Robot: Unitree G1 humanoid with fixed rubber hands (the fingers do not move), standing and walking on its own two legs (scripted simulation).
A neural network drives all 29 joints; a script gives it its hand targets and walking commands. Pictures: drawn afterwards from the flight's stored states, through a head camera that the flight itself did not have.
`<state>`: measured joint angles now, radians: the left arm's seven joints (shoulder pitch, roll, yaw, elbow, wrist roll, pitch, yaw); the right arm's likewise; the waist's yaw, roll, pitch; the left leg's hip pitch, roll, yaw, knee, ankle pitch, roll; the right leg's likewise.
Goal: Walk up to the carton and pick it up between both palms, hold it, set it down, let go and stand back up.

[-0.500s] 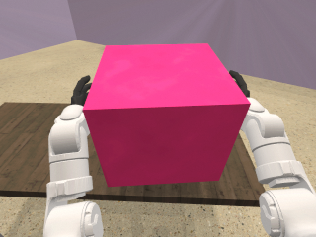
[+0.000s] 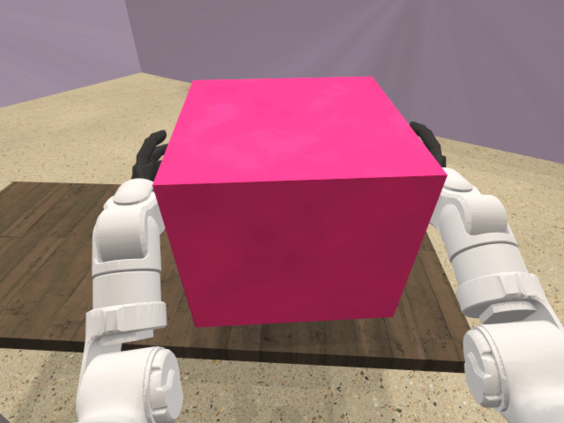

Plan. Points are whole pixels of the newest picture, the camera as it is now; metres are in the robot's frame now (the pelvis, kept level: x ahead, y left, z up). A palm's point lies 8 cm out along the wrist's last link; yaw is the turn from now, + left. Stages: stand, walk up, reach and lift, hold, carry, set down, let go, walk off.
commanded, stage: hold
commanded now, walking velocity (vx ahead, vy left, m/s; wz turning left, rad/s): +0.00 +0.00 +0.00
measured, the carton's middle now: (289, 194) +0.40 +0.00 +0.20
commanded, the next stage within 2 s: none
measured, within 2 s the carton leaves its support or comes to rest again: neither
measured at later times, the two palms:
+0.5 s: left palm (153, 190) +0.36 +0.18 +0.24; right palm (434, 181) +0.37 -0.19 +0.24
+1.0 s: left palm (150, 190) +0.36 +0.18 +0.24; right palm (431, 179) +0.37 -0.19 +0.24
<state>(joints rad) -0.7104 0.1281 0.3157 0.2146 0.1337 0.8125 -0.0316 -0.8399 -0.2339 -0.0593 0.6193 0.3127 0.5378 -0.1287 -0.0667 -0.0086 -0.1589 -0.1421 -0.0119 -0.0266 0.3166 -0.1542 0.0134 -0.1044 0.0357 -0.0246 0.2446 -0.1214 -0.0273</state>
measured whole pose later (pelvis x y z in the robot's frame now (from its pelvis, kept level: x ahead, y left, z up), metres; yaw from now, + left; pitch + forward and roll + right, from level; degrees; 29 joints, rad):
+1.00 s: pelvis +0.00 +0.00 +0.00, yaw +0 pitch -1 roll -1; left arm -0.68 0.11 0.32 0.17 0.14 0.82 -0.03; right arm -0.81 -0.24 -0.05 0.57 0.32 0.55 -0.13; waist -0.07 0.00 -0.16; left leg -0.14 -0.01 -0.03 0.32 -0.16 0.01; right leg -0.10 0.04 -0.01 0.24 -0.12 -0.03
